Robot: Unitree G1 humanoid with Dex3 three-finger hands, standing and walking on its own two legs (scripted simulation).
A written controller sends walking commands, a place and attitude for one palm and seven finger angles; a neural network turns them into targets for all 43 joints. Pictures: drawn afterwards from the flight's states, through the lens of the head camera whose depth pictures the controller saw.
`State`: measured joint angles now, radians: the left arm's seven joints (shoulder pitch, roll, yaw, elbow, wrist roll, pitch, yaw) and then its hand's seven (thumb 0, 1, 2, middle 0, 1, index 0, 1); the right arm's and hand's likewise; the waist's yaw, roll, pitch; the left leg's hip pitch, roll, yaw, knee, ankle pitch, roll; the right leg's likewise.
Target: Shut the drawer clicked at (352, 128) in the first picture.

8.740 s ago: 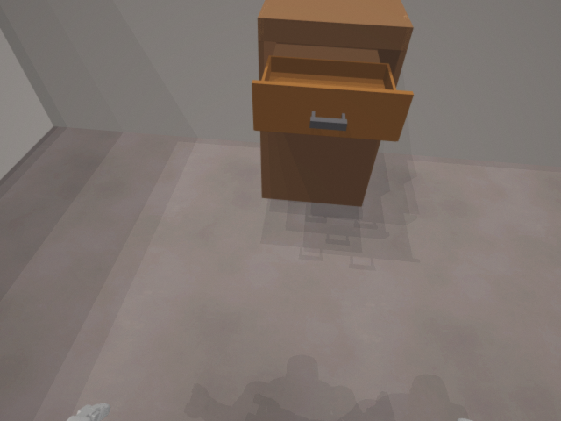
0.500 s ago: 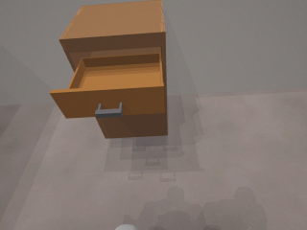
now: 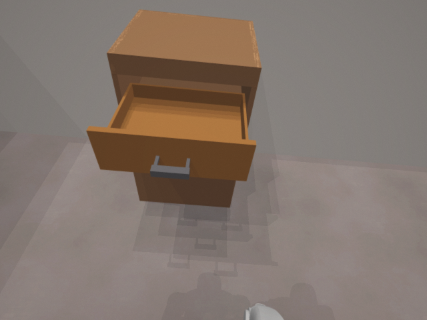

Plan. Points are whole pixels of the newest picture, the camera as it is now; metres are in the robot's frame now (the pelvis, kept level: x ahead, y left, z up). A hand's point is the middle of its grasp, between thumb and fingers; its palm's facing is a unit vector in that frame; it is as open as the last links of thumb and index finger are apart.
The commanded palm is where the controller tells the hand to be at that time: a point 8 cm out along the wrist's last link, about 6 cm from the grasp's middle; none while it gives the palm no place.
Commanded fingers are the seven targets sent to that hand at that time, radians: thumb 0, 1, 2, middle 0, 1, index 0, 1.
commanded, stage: take the last steps up to it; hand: left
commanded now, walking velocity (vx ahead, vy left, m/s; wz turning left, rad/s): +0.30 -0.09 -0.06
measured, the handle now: (171, 166) +0.52 +0.16 -0.08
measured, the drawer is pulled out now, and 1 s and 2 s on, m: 0.30 0.30 0.30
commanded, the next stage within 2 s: come to a stop and stand still in 0.48 s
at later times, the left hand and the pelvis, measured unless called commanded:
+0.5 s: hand (173, 290) +0.22 +0.10 -0.16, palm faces +0.05 -0.97 -0.24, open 7.2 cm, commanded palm none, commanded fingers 0.00 0.90 0.90 -0.20 -0.30 -0.20 -0.30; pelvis +0.15 -0.09 +0.00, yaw +0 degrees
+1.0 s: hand out of the picture +0.16 +0.08 -0.18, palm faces +0.08 -0.99 -0.14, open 7.4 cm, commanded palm none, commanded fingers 0.00 0.90 0.90 -0.20 -0.30 -0.20 -0.30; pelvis +0.20 -0.07 +0.00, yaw -1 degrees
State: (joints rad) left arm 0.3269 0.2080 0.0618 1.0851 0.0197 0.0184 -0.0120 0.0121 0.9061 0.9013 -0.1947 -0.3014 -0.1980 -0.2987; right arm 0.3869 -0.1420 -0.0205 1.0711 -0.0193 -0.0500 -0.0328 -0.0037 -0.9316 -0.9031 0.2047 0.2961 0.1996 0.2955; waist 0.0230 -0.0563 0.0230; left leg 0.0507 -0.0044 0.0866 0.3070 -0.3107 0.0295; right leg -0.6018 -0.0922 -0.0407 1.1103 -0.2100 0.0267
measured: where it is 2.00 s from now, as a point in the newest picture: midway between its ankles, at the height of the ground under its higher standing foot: outside the picture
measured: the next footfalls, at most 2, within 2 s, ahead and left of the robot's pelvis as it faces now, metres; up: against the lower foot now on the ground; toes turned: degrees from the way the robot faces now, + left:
right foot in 0.24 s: +0.25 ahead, -0.15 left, +0.00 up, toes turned -7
left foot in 0.72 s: +0.25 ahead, +0.05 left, +0.00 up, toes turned +2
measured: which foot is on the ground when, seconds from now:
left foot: down 0.00-0.24, up 0.26-0.70, down 0.72-1.00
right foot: up 0.00-0.22, down 0.24-1.00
